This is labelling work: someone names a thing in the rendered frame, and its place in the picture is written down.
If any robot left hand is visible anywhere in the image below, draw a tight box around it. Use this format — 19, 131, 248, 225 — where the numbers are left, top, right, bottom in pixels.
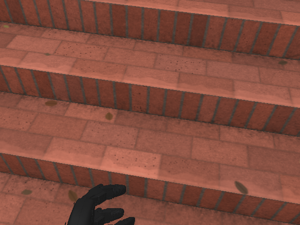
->
65, 184, 135, 225

